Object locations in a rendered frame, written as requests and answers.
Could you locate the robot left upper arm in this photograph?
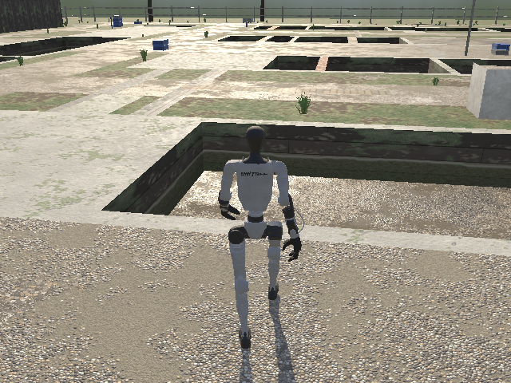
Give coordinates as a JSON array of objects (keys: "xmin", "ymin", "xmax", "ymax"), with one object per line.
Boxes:
[{"xmin": 220, "ymin": 160, "xmax": 240, "ymax": 201}]

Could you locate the left robot hand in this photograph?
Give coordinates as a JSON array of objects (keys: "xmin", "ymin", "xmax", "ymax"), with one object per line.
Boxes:
[{"xmin": 221, "ymin": 205, "xmax": 240, "ymax": 220}]

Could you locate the robot left foot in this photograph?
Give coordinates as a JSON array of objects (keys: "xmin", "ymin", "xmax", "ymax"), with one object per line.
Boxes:
[{"xmin": 239, "ymin": 326, "xmax": 251, "ymax": 349}]

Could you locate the robot right forearm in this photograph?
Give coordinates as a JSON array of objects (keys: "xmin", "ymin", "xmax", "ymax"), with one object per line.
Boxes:
[{"xmin": 282, "ymin": 194, "xmax": 299, "ymax": 239}]

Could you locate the humanoid robot head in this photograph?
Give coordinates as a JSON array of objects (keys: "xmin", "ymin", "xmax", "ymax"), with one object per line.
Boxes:
[{"xmin": 242, "ymin": 126, "xmax": 269, "ymax": 164}]

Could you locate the robot left forearm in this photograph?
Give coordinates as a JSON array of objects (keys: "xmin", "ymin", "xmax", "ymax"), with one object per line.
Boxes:
[{"xmin": 218, "ymin": 190, "xmax": 230, "ymax": 211}]

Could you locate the robot right upper arm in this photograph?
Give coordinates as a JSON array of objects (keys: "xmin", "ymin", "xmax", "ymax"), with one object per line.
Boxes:
[{"xmin": 271, "ymin": 160, "xmax": 290, "ymax": 207}]

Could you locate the right robot hand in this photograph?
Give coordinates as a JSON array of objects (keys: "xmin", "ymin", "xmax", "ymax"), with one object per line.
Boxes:
[{"xmin": 282, "ymin": 237, "xmax": 302, "ymax": 262}]

